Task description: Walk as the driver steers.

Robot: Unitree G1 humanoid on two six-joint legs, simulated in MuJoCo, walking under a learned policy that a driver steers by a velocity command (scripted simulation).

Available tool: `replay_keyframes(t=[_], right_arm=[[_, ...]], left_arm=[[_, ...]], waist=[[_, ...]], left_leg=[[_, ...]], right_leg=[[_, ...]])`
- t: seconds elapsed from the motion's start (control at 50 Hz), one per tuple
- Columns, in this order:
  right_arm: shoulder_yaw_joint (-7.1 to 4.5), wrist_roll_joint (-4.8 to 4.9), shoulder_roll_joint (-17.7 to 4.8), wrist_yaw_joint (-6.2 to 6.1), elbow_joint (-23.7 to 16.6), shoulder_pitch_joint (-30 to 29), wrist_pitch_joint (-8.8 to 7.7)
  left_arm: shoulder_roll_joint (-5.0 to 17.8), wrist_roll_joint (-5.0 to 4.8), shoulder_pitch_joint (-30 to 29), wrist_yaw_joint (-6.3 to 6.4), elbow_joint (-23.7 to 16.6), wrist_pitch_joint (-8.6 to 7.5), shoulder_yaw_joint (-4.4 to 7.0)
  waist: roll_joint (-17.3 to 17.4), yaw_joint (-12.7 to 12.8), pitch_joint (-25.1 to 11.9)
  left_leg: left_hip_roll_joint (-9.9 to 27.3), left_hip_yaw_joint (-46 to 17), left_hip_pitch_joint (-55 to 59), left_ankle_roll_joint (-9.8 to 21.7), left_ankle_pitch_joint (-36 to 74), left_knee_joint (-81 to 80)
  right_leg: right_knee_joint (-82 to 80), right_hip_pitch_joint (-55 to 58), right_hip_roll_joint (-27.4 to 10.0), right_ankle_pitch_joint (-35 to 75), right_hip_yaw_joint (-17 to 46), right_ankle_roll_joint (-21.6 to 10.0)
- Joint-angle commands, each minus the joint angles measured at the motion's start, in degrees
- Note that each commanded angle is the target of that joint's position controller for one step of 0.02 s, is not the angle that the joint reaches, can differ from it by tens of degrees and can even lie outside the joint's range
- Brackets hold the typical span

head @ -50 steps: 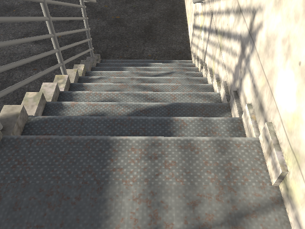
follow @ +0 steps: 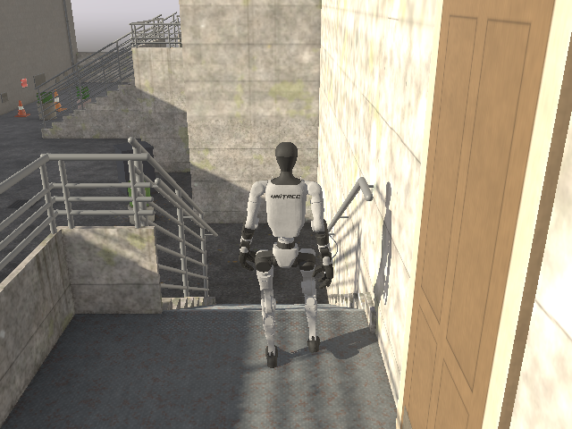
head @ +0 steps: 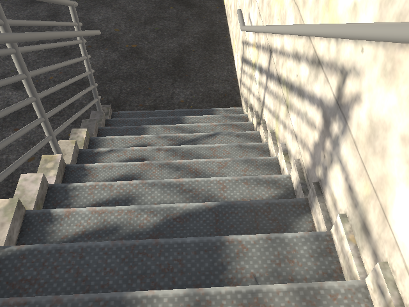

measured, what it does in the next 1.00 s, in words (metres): walks ahead: right foot, then left foot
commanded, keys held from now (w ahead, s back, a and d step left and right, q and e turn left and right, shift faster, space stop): w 1.00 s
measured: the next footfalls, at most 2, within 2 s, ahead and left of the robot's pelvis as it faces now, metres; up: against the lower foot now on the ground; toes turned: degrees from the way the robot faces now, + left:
right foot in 0.28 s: +0.33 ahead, -0.15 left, +0.00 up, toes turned -1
left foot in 0.76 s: +0.49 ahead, +0.06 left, +0.00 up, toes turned +3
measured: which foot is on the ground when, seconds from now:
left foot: down 0.00-0.32, up 0.34-0.74, down 0.76-1.00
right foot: up 0.00-0.26, down 0.28-0.78, up 0.80-1.00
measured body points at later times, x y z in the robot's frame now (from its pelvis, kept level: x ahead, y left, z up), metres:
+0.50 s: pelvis +0.27 -0.07 +0.01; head +0.28 -0.08 +0.46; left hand +0.28 +0.17 -0.14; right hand +0.36 -0.32 -0.13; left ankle +0.28 +0.09 -0.66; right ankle +0.29 -0.15 -0.74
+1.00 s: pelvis +0.50 -0.03 -0.04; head +0.50 -0.03 +0.41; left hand +0.63 +0.20 -0.17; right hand +0.41 -0.24 -0.19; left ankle +0.45 +0.06 -0.74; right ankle +0.59 -0.18 -0.68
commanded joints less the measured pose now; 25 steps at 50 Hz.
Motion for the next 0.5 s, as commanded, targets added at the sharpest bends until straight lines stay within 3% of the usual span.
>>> replay_keyframes(t=[0.02,0.06,0.12,0.2,0.24,0.26,0.28,0.3,0.32,0.34,0.36,0.38,0.42,0.44,0.46,0.48,0.5], right_arm=[[0.27,-1.41,-2.92,0.91,-5.69,-6.22,-2.4],[0.45,-0.68,-3.84,2.14,-3.9,-0.65,-2.33],[-0.09,-0.28,-6.43,3.02,-1.52,6.39,-2.08],[-0.47,-0.46,-6.39,2.22,0.97,9.49,-0.63],[-1.14,-0.41,-7.58,1.78,1.07,8.46,0.3],[-1.46,-0.32,-8.26,1.66,0.81,7.33,0.55],[-1.85,-0.38,-8.99,1.72,0.71,6.44,0.61],[-1.96,-0.13,-7.81,1.47,-0.39,6.36,0.28],[0.41,-1.06,-0.58,2.2,-1.58,12.99,-0.48],[-0.19,-0.29,-2.87,3.42,-2.62,4.08,0.04],[-1.06,0.24,-4.58,3.03,-5.23,-4.43,0.05],[-1.89,0.22,-6.76,1.55,-5.26,-6.67,-0.1],[-1.35,-1.16,-2.87,0.13,-5.8,-6.73,0.26],[-1.89,-0.72,-2.67,0.66,-6.25,-9.34,0.86],[-2.42,-0.62,-2.95,1.66,-5.67,-8.22,1.61],[-2.67,-0.32,-3.82,2.27,-5.61,-9.38,1.55],[-2.52,-0.13,-3.12,2.34,-6.04,-11.37,1.65]], left_arm=[[-1.07,-0.48,4.55,-0.48,-0.99,0.61,-0.92],[-0.82,-0.43,-2.19,-0.82,-3.0,1.41,-1.02],[1.69,-0.99,-7.03,-0.22,-4.22,2.02,-0.13],[1.88,-1.53,-12.82,0.49,-5.4,1.86,0.6],[2.12,-1.94,-13.8,0.63,-5.38,1.46,1.08],[3.15,-2.51,-12.56,0.78,-4.99,0.99,1.75],[5.4,-3.51,-9.7,0.84,-4.42,0.52,2.87],[9.01,-3.8,-1.37,0.99,-1.3,-0.36,3.77],[10.12,-3.7,15.58,1.02,3.11,-0.44,3.81],[8.23,-1.42,24.06,1.7,6.71,-0.57,3.95],[8.15,-0.68,17.91,2.17,6.06,-1.82,4.33],[6.08,-1.38,9.99,2.5,4.34,-2.18,3.92],[-0.2,-2.9,5.88,2.96,3.47,-2.38,1.81],[-0.24,-3.01,6.77,2.84,3.35,-2.24,1.7],[-1.95,-4.04,7.88,2.69,3.5,-2.59,0.91],[-2.72,-3.95,8.43,2.3,3.12,-2.83,0.59],[-2.08,-3.07,10.65,2.2,3.78,-2.81,0.46]], waist=[[3.83,3.92,3.12],[5.39,1.84,2.56],[5.6,0.07,2.73],[6.02,-0.8,2.18],[6.13,-0.09,1.77],[5.97,1.43,0.75],[5.84,3.32,-1.96],[0.9,4.77,-9.88],[-11.48,8.7,-23.42],[-9.1,13.98,-18.89],[-3.58,12.54,-5.03],[-1.5,9.49,0.96],[-1.0,5.1,0.9],[-0.03,4.4,0.87],[-1.97,3.34,0.84],[-2.36,3.4,3.0],[-1.85,3.71,3.17]], left_leg=[[13.06,-8.12,-15.27,10.35,5.44,-13.95],[13.93,-8.36,-11.67,10.95,11.43,-13.3],[17.56,-10.29,3.1,11.57,20.18,-10.03],[19.94,-10.32,17.19,8.74,24.97,-6.83],[20.21,-9.49,17.32,7.58,26.72,-4.95],[18.86,-8.18,15.32,6.51,31.41,-2.38],[16.02,-6.03,11.45,4.04,36.45,1.97],[10.64,-2.83,3.47,-0.29,27.97,14.17],[2.6,-2.69,-17.11,-4.43,-1.55,32.27],[1.3,-9.15,-29.04,-2.78,-25.24,45.73],[4.43,-12.35,-36.43,-0.12,-21.64,50.41],[8.11,-11.52,-34.45,0.46,-16.09,49.81],[11.91,-11.13,-25.97,0.68,-11.14,45.08],[12.21,-9.07,-23.62,0.04,-12.91,44.04],[11.78,-8.22,-24.26,1.05,-10.17,44.45],[12.4,-7.44,-26.99,1.49,-6.02,42.74],[12.83,-6.23,-27.92,1.03,-3.16,40.23]], right_leg=[[-13.21,7.94,-1.57,13.51,-3.32,0.61],[-19.49,8.19,-0.38,19.03,-4.31,2.18],[-27.71,1.63,0.5,20.25,-3.02,3.13],[-35.17,-2.41,1.33,16.52,-2.08,1.99],[-37.36,3.0,2.85,15.76,-3.85,1.18],[-38.37,9.15,4.36,17.06,-5.51,0.11],[-37.32,19.2,5.55,19.35,-6.0,-2.01],[-32.94,36.12,1.78,32.42,-1.74,-7.19],[-40.13,64.01,-11.91,22.84,20.8,-18.64],[-49.55,64.18,-14.22,5.13,33.16,-15.88],[-52.63,53.47,-12.69,-8.69,28.28,-10.53],[-54.4,42.29,-11.33,-7.0,22.5,-8.95],[-57.33,32.76,-9.09,4.65,14.55,-8.88],[-58.57,29.91,-9.07,10.32,11.27,-9.15],[-60.27,29.66,-8.02,8.19,9.39,-8.2],[-60.52,27.29,-6.61,8.04,7.35,-7.73],[-60.89,25.68,-6.43,9.61,5.13,-7.86]])
Keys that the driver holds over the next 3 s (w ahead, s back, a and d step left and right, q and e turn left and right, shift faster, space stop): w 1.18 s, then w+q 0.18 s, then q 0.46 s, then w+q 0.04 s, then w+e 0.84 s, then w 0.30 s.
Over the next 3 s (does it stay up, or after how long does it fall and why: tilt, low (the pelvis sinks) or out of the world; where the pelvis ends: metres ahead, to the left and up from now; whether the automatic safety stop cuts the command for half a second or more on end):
stays up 1.44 0.00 -0.63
